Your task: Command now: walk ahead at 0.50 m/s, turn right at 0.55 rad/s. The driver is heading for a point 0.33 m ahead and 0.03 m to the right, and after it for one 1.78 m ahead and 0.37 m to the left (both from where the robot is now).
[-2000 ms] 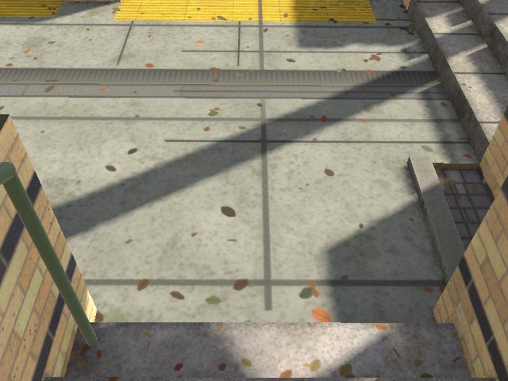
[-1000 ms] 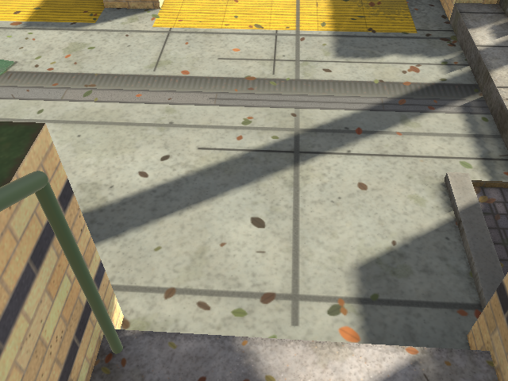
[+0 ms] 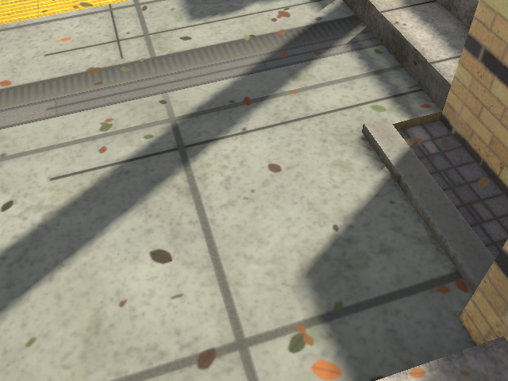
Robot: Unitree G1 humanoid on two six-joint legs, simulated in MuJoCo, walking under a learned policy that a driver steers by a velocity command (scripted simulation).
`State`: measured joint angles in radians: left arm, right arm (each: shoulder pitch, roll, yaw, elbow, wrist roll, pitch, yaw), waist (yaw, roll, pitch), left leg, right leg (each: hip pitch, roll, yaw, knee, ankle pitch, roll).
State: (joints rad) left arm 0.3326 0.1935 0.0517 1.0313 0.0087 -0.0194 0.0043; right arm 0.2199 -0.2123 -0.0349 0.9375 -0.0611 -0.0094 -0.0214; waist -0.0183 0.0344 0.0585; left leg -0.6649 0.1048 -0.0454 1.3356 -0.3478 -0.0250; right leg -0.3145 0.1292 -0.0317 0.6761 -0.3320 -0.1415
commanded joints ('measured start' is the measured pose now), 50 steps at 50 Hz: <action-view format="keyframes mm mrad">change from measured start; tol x64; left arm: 1 40 203 44 -57 11 -30 11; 50 49 93 37 -150 34 -79 3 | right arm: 1 177 -79 -20 21 9 20 11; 50 181 -107 -21 6 10 -23 -6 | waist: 1 -54 -82 -67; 50 81 -84 -215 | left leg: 1 120 -17 27 -132 290 -31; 21 1081 194 -318 -654 1207 188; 23 825 285 -593 -884 227 390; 27 181 39 -391 -1013 430 274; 43 623 -175 -376 -277 370 224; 46 -40 -281 -149 446 -554 158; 50 -355 -95 16 536 -162 132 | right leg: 1 -118 -294 371 -271 534 -182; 15 -100 -141 379 207 74 -101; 18 -111 -93 203 814 421 -63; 20 -630 35 100 1493 -475 -4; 42 -140 -162 125 -481 768 128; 46 886 -452 206 -16 1410 74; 50 532 -536 486 -304 144 -147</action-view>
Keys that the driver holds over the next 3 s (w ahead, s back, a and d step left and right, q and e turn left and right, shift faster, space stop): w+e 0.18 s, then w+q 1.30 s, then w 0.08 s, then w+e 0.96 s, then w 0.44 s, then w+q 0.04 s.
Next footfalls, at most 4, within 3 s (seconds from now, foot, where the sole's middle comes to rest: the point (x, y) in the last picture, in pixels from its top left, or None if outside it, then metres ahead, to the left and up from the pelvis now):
0.38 left None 0.31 0.13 -0.92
0.90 right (286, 350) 0.71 -0.04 -1.09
1.36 left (223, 300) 0.90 0.18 -1.09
1.88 right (226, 224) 1.24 0.17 -1.09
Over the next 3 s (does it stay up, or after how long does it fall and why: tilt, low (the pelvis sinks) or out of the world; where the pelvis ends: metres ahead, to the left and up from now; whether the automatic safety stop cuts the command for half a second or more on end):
stays up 1.61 0.28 -0.33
